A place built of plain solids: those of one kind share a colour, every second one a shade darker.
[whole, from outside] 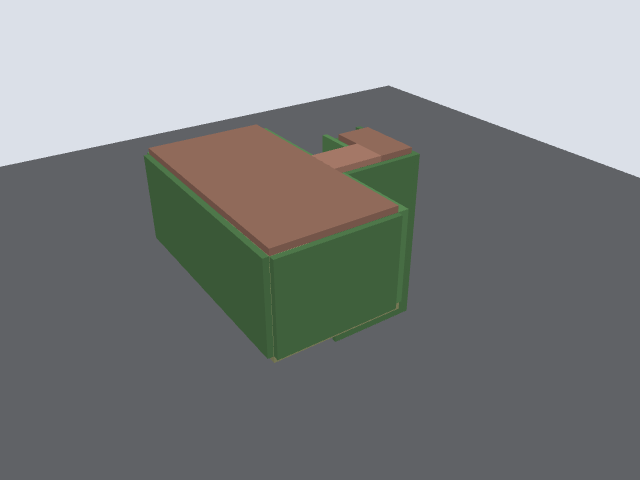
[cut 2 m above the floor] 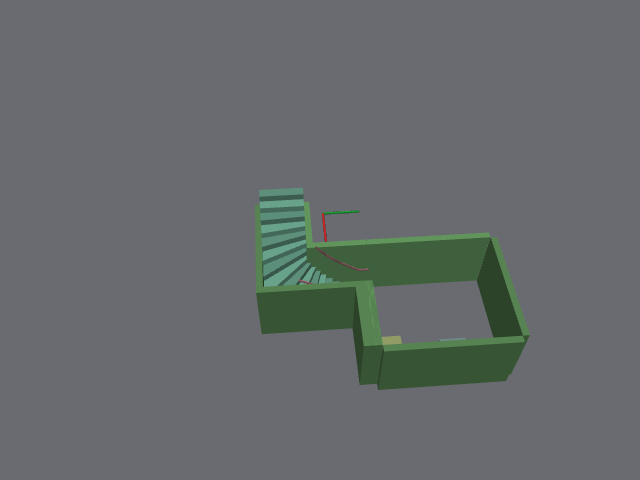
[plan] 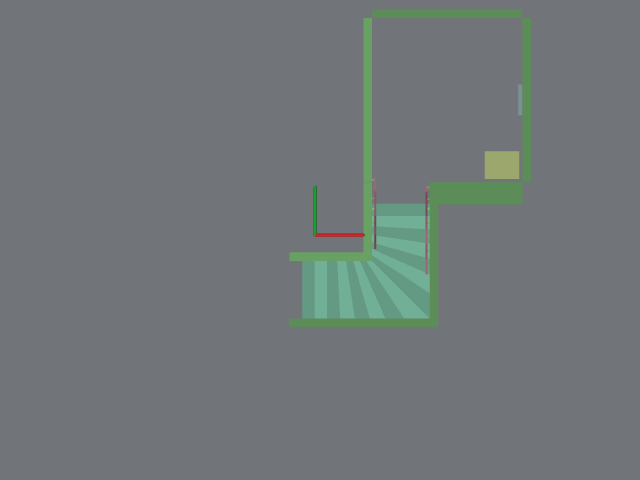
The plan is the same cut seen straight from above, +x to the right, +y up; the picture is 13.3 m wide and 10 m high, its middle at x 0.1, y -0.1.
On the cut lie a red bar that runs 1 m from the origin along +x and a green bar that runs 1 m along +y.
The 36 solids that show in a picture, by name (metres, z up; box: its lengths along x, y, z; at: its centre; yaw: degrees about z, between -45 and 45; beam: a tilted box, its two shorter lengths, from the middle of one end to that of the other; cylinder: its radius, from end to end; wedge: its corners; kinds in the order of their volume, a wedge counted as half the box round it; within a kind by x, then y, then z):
{
 "wall_1": {"box": [0.18, 7.29, 2.9], "at": [-4.41, -0.88, 4.5]},
 "wall_2": {"box": [3.78, 0.18, 2.9], "at": [-2.43, -4.61, 4.5]},
 "wall_3": {"box": [0.35, 2.79, 2.9], "at": [-0.36, -3.13, 4.5]},
 "wall_4": {"box": [0.35, 3.3, 2.9], "at": [-0.36, 1.12, 4.5]},
 "wall_5": {"box": [1.72, 0.18, 6.0], "at": [0.32, -0.45, 2.95]},
 "wall_6": {"box": [2.92, 0.18, 6.0], "at": [0.92, -1.83, 2.95]},
 "wall_7": {"box": [0.18, 1.64, 6.0], "at": [1.09, 0.28, 2.95]},
 "wall_8": {"box": [0.18, 3.42, 2.88], "at": [1.09, 2.81, 1.39]},
 "wall_9": {"box": [0.18, 3.02, 6.0], "at": [2.47, -0.41, 2.95]},
 "wall_10": {"box": [3.13, 0.18, 2.88], "at": [2.75, 4.61, 1.39]},
 "wall_11": {"box": [1.93, 0.46, 2.88], "at": [3.35, 0.87, 1.39]},
 "wall_12": {"box": [1.93, 0.18, 2.88], "at": [3.35, 1.01, 1.39]},
 "wall_13": {"box": [0.18, 3.42, 2.88], "at": [4.41, 2.81, 1.39]},
 "tread_1": {"wedge": [[-0.27, -1.74, -0.05], [-0.27, -1.74, 2.86], [-0.27, -0.54, -0.05], [-0.27, -0.54, 2.86], [-0.01, -1.74, -0.05], [-0.01, -1.74, 2.86], [-0.01, -0.54, -0.05], [-0.01, -0.54, 2.86]]},
 "tread_2": {"wedge": [[-0.01, -1.74, -0.05], [-0.01, -1.74, 2.67], [-0.01, -0.54, -0.05], [-0.01, -0.54, 2.67], [0.25, -1.74, -0.05], [0.25, -1.74, 2.67], [0.25, -0.54, -0.05], [0.25, -0.54, 2.67]]},
 "tread_3": {"wedge": [[0.24, -1.74, -0.05], [0.24, -1.74, 2.48], [0.24, -0.54, -0.05], [0.24, -0.54, 2.48], [0.46, -0.54, -0.05], [0.46, -0.54, 2.48], [0.52, -1.74, -0.05], [0.52, -1.74, 2.48]]},
 "tread_4": {"wedge": [[0.46, -0.54, -0.05], [0.46, -0.54, 2.29], [0.52, -1.74, -0.05], [0.52, -1.74, 2.29], [0.64, -0.54, -0.05], [0.64, -0.54, 2.29], [0.82, -1.74, -0.05], [0.82, -1.74, 2.29]]},
 "tread_5": {"wedge": [[0.64, -0.54, -0.05], [0.64, -0.54, 2.1], [0.8, -0.54, -0.05], [0.8, -0.54, 2.1], [0.82, -1.74, -0.05], [0.82, -1.74, 2.1], [1.14, -1.74, -0.05], [1.14, -1.74, 2.1]]},
 "tread_6": {"wedge": [[0.79, -0.54, -0.05], [0.79, -0.54, 1.9], [0.93, -0.54, -0.05], [0.93, -0.54, 1.9], [1.13, -1.74, -0.05], [1.13, -1.74, 1.9], [1.46, -1.74, -0.05], [1.46, -1.74, 1.9]]},
 "tread_7": {"wedge": [[0.93, -0.54, -0.05], [0.93, -0.54, 1.71], [1.06, -0.54, -0.05], [1.06, -0.54, 1.71], [1.46, -1.74, -0.05], [1.46, -1.74, 1.71], [1.85, -1.74, -0.05], [1.85, -1.74, 1.71]]},
 "tread_8": {"wedge": [[1.06, -0.54, -0.05], [1.06, -0.54, 1.53], [1.18, -0.54, -0.05], [1.18, -0.54, 1.53], [1.85, -1.74, -0.05], [1.85, -1.74, 1.53], [2.38, -1.74, -0.05], [2.38, -1.74, 1.52]]},
 "tread_9": {"wedge": [[1.18, -0.54, -0.05], [1.18, -0.54, 1.33], [1.18, -0.42, -0.05], [1.18, -0.42, 1.33], [2.38, -1.74, -0.05], [2.38, -1.74, 1.33], [2.38, -1.21, -0.05], [2.38, -1.21, 1.33]]},
 "tread_10": {"wedge": [[1.18, -0.42, -0.05], [1.18, -0.42, 1.14], [1.18, -0.29, -0.05], [1.18, -0.29, 1.14], [2.38, -1.21, -0.05], [2.38, -1.21, 1.14], [2.38, -0.82, -0.05], [2.38, -0.82, 1.14]]},
 "tread_11": {"wedge": [[1.18, -0.29, -0.05], [1.18, -0.29, 0.95], [1.18, -0.15, -0.05], [1.18, -0.15, 0.95], [2.38, -0.82, -0.05], [2.38, -0.82, 0.95], [2.38, -0.49, -0.05], [2.38, -0.49, 0.95]]},
 "tread_12": {"wedge": [[1.18, -0.15, -0.05], [1.18, -0.15, 0.76], [1.18, 0.0, -0.05], [1.18, 0.0, 0.76], [2.38, -0.5, -0.05], [2.38, -0.5, 0.76], [2.38, -0.18, -0.05], [2.38, -0.18, 0.76]]},
 "tread_13": {"wedge": [[1.18, 0.0, -0.05], [1.18, 0.0, 0.57], [1.18, 0.19, -0.05], [1.18, 0.19, 0.57], [2.38, -0.18, -0.05], [2.38, -0.18, 0.57], [2.38, 0.12, -0.05], [2.38, 0.12, 0.57]]},
 "tread_14": {"wedge": [[1.18, 0.18, -0.05], [1.18, 0.18, 0.38], [1.18, 0.4, -0.05], [1.18, 0.4, 0.38], [2.38, 0.12, -0.05], [2.38, 0.12, 0.38], [2.38, 0.4, -0.05], [2.38, 0.4, 0.38]]},
 "tread_15": {"wedge": [[1.18, 0.4, -0.05], [1.18, 0.4, 0.19], [1.18, 0.66, -0.05], [1.18, 0.66, 0.19], [2.38, 0.4, -0.05], [2.38, 0.4, 0.19], [2.38, 0.65, -0.05], [2.38, 0.65, 0.19]]},
 "roof_1": {"box": [3.78, 7.29, 0.2], "at": [-2.43, -0.88, 6.05]},
 "roof_2": {"box": [1.72, 1.2, 0.2], "at": [0.32, -1.14, 6.05]},
 "roof_3": {"box": [1.2, 2.19, 0.2], "at": [1.78, -0.64, 6.05]},
 "floor_1": {"box": [4.05, 7.29, 0.22], "at": [-2.29, -0.88, 2.94]},
 "bin_1": {"box": [0.72, 0.58, 1.11], "at": [3.89, 1.46, 0.51]},
 "cabinet_1": {"box": [0.09, 0.64, 0.9], "at": [4.27, 2.82, 1.49]},
 "guard_rail_1": {"wedge": [[1.23, 0.4, 1.31], [1.23, 0.4, 1.36], [1.23, 0.92, 0.93], [1.23, 0.92, 0.98], [1.27, 0.4, 1.31], [1.27, 0.4, 1.36], [1.27, 0.92, 0.93], [1.27, 0.92, 0.98]]},
 "guard_rail_2": {"wedge": [[2.3, 0.4, 1.31], [2.3, 0.4, 1.36], [2.3, 0.9, 0.93], [2.3, 0.9, 0.98], [2.34, 0.4, 1.31], [2.34, 0.4, 1.36], [2.34, 0.9, 0.93], [2.34, 0.9, 0.98]]}
}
